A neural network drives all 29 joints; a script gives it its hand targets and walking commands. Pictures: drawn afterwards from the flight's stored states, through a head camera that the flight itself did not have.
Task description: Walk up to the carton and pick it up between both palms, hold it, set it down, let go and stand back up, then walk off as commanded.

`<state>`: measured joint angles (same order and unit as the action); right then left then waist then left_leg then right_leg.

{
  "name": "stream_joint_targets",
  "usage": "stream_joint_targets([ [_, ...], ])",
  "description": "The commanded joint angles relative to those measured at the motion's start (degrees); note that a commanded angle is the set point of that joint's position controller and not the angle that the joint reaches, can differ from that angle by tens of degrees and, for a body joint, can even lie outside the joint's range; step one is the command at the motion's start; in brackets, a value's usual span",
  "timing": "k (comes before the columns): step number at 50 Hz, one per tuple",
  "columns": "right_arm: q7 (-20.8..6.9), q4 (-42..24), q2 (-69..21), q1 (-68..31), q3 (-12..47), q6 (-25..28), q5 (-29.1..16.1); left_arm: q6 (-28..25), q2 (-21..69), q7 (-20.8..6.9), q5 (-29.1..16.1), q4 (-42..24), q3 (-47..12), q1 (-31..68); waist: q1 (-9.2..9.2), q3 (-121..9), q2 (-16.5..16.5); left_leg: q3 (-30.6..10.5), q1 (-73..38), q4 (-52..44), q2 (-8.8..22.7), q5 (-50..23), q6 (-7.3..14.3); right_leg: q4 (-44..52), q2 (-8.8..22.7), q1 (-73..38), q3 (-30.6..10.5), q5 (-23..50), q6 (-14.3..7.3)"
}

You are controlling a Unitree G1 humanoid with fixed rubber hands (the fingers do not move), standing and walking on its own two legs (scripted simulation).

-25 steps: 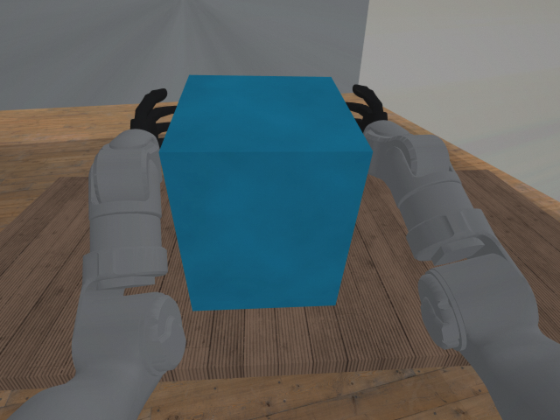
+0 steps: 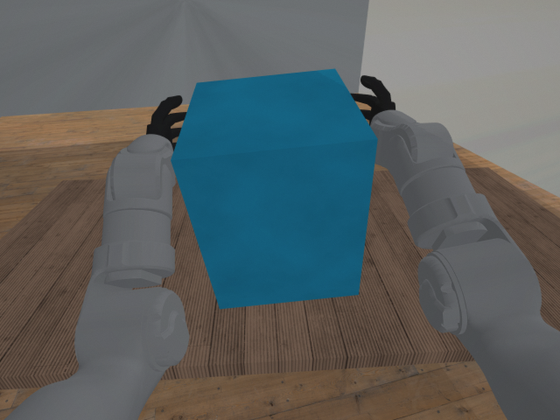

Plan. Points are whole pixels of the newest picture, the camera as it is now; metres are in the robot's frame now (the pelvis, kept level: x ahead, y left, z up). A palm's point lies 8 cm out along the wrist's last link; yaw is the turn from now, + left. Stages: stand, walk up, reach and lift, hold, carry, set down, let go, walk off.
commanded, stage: hold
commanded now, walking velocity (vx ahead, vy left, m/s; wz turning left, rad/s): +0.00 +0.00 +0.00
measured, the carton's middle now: (277, 188) +0.37 -0.01 +0.24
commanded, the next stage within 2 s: none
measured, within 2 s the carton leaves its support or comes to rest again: neither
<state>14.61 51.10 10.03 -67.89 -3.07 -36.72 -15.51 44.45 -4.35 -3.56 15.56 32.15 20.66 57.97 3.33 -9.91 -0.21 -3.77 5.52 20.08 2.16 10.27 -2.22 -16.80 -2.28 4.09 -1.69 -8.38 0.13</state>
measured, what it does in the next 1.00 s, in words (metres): stands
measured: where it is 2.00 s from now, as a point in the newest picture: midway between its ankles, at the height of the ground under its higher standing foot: outside the picture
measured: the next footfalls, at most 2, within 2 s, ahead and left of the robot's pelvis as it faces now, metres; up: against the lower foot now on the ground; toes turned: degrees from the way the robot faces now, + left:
none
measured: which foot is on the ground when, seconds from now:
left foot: down 0.00-1.00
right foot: down 0.00-1.00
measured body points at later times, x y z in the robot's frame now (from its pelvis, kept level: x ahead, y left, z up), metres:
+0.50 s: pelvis -0.01 +0.00 +0.00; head -0.11 +0.01 +0.44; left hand +0.37 +0.16 +0.33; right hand +0.37 -0.14 +0.33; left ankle +0.01 +0.14 -0.75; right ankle +0.01 -0.11 -0.75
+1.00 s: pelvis +0.01 +0.00 +0.00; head -0.08 +0.02 +0.44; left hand +0.40 +0.15 +0.30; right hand +0.40 -0.14 +0.32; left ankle +0.01 +0.14 -0.75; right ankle +0.01 -0.11 -0.75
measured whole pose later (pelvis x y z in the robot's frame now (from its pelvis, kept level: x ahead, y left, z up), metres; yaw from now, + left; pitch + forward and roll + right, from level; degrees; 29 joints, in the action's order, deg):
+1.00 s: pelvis +0.01 +0.00 +0.00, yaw +0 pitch -3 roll -1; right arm 15.6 51.6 10.1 -67.7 -1.6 -36.7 -17.3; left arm 44.6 -5.2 -3.4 14.9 33.7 20.7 58.7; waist 3.3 -10.3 0.7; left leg -3.9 5.7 20.1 2.2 11.1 -2.4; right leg -16.8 -2.3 4.2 -1.7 -9.1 0.1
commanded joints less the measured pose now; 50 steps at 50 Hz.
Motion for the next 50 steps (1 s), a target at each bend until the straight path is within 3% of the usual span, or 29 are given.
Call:
stream_joint_targets([
  [1, -7.8, -12.8, -37.4, -32.7, 12.8, 1.8, -14.5, -1.8, 29.0, -8.2, -9.0, -11.9, -13.0, 42.6, 0.39, -16.8, 0.1, 3.4, 0.2, -2.4, -4.7, -12.4, 0.2, 1.8, -2.0, -9.1, 1.1, 11.9, 2.1],
  [3, -6.9, -15.7, -36.6, -32.8, 14.8, 1.2, -16.3, -0.7, 29.1, -8.3, -9.3, -13.4, -14.4, 40.8, -0.15, -18.9, -0.3, 4.0, -0.7, -1.3, -5.3, -15.0, -0.2, 0.8, -2.0, -11.0, 0.6, 18.2, 2.7],
  [5, -6.0, -17.5, -35.4, -29.6, 15.2, 0.5, -17.5, 0.3, 30.4, -8.5, -10.0, -17.9, -17.0, 39.7, 1.3, -21.4, -3.1, 3.4, -2.4, 0.0, -5.2, -21.2, -1.8, -0.6, -2.5, -13.1, 0.7, 24.1, 2.3],
  [6, -5.7, -19.9, -35.1, -29.8, 15.7, 0.3, -18.4, 0.4, 31.5, -8.2, -11.4, -20.0, -19.3, 39.3, 3.34, -20.8, -4.1, 2.8, -2.8, 0.7, -5.0, -23.2, -2.6, -0.2, -2.7, -13.6, 0.5, 25.2, 2.4],
  [7, -5.4, -21.9, -34.5, -30.2, 16.9, 0.2, -19.4, 1.2, 30.5, -8.2, -9.8, -19.7, -18.4, 37.5, 2.23, -22.3, -4.0, 3.0, -4.0, 1.2, -5.4, -25.4, -2.3, -0.4, -2.9, -14.5, 0.7, 26.6, 2.7],
  [11, -4.8, -24.3, -33.0, -29.4, 13.8, -0.8, -18.8, 2.6, 31.6, -9.3, -11.0, -21.0, -20.6, 36.0, 5.31, -20.5, -6.1, 3.3, -3.0, 0.3, -5.5, -22.1, -4.0, -0.1, -2.8, -14.1, 1.0, 24.2, 2.6],
  [13, -4.1, -26.0, -32.9, -32.1, 13.2, -0.5, -17.8, 3.2, 31.3, -9.4, -11.5, -17.6, -19.4, 35.6, 5.16, -19.9, -4.1, 3.4, -2.5, 0.2, -5.5, -21.0, -3.2, 0.4, -2.9, -14.1, 1.2, 23.8, 2.3],
  [14, -4.2, -25.1, -32.1, -31.0, 11.4, -0.9, -17.3, 2.7, 32.0, -9.5, -12.7, -19.9, -21.7, 36.7, 6.86, -20.3, -6.0, 3.3, -2.8, 0.0, -5.1, -20.6, -4.2, 0.0, -2.7, -13.4, 1.2, 23.5, 2.0],
  [17, -4.9, -22.2, -30.8, -32.2, 10.8, -0.9, -16.6, 3.2, 32.1, -9.8, -10.4, -15.7, -19.1, 36.0, 4.92, -15.2, -5.6, 2.7, -0.6, -1.5, -3.8, -17.6, -3.7, 1.4, -3.0, -11.8, 1.0, 15.5, 0.6],
  [19, -5.3, -20.8, -30.9, -32.7, 9.7, -0.5, -15.6, 2.7, 32.1, -9.6, -11.0, -14.5, -19.0, 37.8, 5.34, -15.8, -5.4, 2.3, 1.0, -2.4, -3.9, -13.2, -3.6, 1.4, -2.8, -12.3, 0.9, 12.7, 0.6],
  [20, -5.3, -21.8, -31.6, -34.3, 9.1, -0.4, -15.2, 2.5, 31.3, -9.8, -10.4, -12.1, -17.5, 37.3, 5.19, -13.8, -3.8, 2.1, 2.6, -2.6, -3.9, -10.4, -3.0, 2.3, -2.5, -10.3, 0.6, 9.6, 0.7],
  [21, -5.6, -16.4, -31.2, -34.3, 8.3, -1.0, -13.8, 2.5, 29.2, -9.8, -9.5, -9.4, -15.0, 38.9, 3.61, -10.8, -2.2, 3.1, 3.2, -3.6, -3.9, -7.7, -2.0, 2.6, -2.5, -9.5, 0.8, 7.6, 0.7],
  [22, -5.7, -18.3, -31.6, -34.6, 8.0, -0.6, -13.5, 1.9, 30.5, -10.0, -10.7, -10.2, -17.0, 38.5, 5.34, -12.0, -2.6, 2.9, 4.1, -3.8, -3.8, -5.1, -2.3, 2.8, -2.1, -9.3, 0.4, 5.9, 0.6],
  [23, -6.4, -16.5, -32.7, -36.8, 8.8, -0.3, -13.0, 1.6, 29.7, -10.1, -9.8, -7.2, -14.3, 39.3, 2.87, -10.7, -0.4, 3.0, 5.1, -4.8, -3.7, -1.5, -0.9, 3.1, -2.4, -7.7, 0.8, 1.0, 0.7],
  [24, -6.9, -13.7, -32.6, -37.5, 6.8, -0.3, -11.3, 1.1, 30.0, -9.9, -9.8, -5.4, -14.1, 41.3, 3.22, -8.5, -0.4, 3.0, 6.2, -5.4, -3.5, 1.1, -1.0, 3.3, -2.2, -6.4, 1.0, -1.0, 0.4],
  [25, -7.2, -14.7, -33.3, -38.9, 7.4, 0.3, -11.6, 0.6, 29.6, -9.9, -9.2, -4.6, -13.3, 41.3, 1.85, -9.8, -0.8, 3.4, 7.0, -5.8, -3.3, 1.1, -0.3, 2.6, -2.5, -7.3, 1.2, -0.4, 0.4],
  [26, -7.3, -14.8, -34.8, -39.6, 7.9, 0.1, -10.3, 0.3, 28.2, -10.0, -9.2, -2.2, -11.7, 41.4, 1.7, -9.8, 3.0, 3.1, 7.6, -5.7, -3.6, 3.1, 1.1, 3.3, -2.3, -6.4, 1.4, -2.1, 0.7],
  [31, -8.9, -9.9, -32.3, -42.7, 2.4, 1.4, -6.9, -1.7, 28.3, -10.6, -8.3, 4.5, -10.1, 46.6, 2.12, -5.9, 1.6, 1.2, 14.6, -8.6, -2.1, 17.4, 2.6, 2.1, -2.5, -4.0, 1.1, -11.4, 0.4],
  [32, -9.3, -7.0, -33.3, -41.7, 2.7, 1.2, -6.0, -2.1, 26.7, -10.4, -7.3, 5.9, -8.7, 45.9, 0.59, -3.0, 2.4, 1.4, 15.4, -9.0, -1.9, 17.0, 3.3, 1.6, -2.8, -3.5, 1.4, -11.1, 0.4],
  [33, -9.6, -7.5, -33.7, -41.1, 2.2, 1.8, -6.1, -3.0, 28.0, -10.1, -9.5, 4.0, -10.0, 48.3, 1.75, -5.6, 1.3, 1.4, 15.1, -9.1, -2.0, 18.0, 2.7, 1.5, -2.4, -3.8, 1.1, -11.3, 0.4],
  [37, -9.9, -8.6, -34.9, -40.1, 3.9, 3.5, -8.1, -4.5, 31.3, -8.6, -11.7, -1.2, -13.5, 48.6, 2.78, -10.5, -0.1, 1.3, 11.4, -7.2, -2.2, 8.1, 1.0, 1.1, -2.1, -5.8, 1.2, 0.0, 0.3],
  [40, -9.9, -9.9, -36.8, -39.3, 8.0, 3.9, -10.8, -4.2, 31.6, -7.4, -11.3, -4.3, -14.1, 48.6, 0.16, -13.8, -1.9, 2.9, 8.3, -5.5, -2.9, 1.4, 0.0, 1.4, -2.3, -7.0, 0.9, 2.6, 0.3],
  [41, -9.7, -9.7, -37.5, -37.4, 9.1, 3.2, -11.6, -3.8, 31.0, -7.2, -10.6, -5.6, -13.5, 47.0, -0.32, -14.4, -0.6, 2.7, 7.0, -5.3, -3.1, -2.2, 0.0, 1.3, -2.3, -7.6, 0.9, 4.9, 0.6],
  [42, -9.3, -10.1, -36.2, -36.3, 9.2, 2.7, -11.6, -3.5, 31.3, -7.2, -11.1, -6.3, -13.8, 45.4, 0.85, -14.8, 0.3, 3.0, 4.7, -4.2, -3.4, -4.7, -0.4, 2.4, -2.2, -6.9, 0.6, 4.9, 0.6],
  [43, -9.0, -10.5, -37.7, -37.6, 11.3, 2.7, -13.0, -2.9, 30.0, -7.2, -9.1, -4.4, -11.7, 44.1, -0.98, -13.2, 2.3, 3.1, 4.6, -4.0, -4.0, -5.1, 0.6, 3.0, -2.0, -6.5, 0.7, 4.5, 1.0],
  [44, -8.3, -10.3, -36.1, -35.5, 9.8, 2.4, -12.4, -2.8, 29.4, -7.6, -10.6, -6.6, -13.9, 44.6, 1.33, -14.1, 1.1, 3.4, 3.3, -3.3, -4.2, -6.1, 0.1, 3.0, -1.7, -6.6, 0.4, 6.8, 1.3],
  [48, -6.6, -17.7, -36.0, -32.4, 14.2, 1.5, -17.2, -1.1, 32.0, -8.2, -11.0, -14.4, -16.3, 40.0, 1.4, -19.9, -1.8, 3.2, -2.1, -0.2, -4.9, -19.4, -1.5, 0.8, -2.4, -11.9, 0.6, 20.6, 2.2],
  [49, -5.8, -19.6, -36.5, -30.3, 14.8, 1.0, -17.7, -1.3, 31.1, -8.2, -12.3, -18.2, -18.7, 40.2, 3.05, -23.6, -1.8, 3.8, -2.6, 0.5, -5.6, -21.5, -1.9, 0.3, -2.6, -14.5, 0.4, 24.5, 2.8],
  [50, -5.5, -19.1, -36.8, -29.7, 16.2, 0.2, -19.1, -0.6, 30.6, -8.1, -10.8, -19.6, -17.9, 40.6, 1.83, -22.3, -3.0, 3.6, -3.3, 0.9, -5.6, -23.4, -2.1, -0.7, -2.6, -14.0, 0.5, 26.8, 3.2],
])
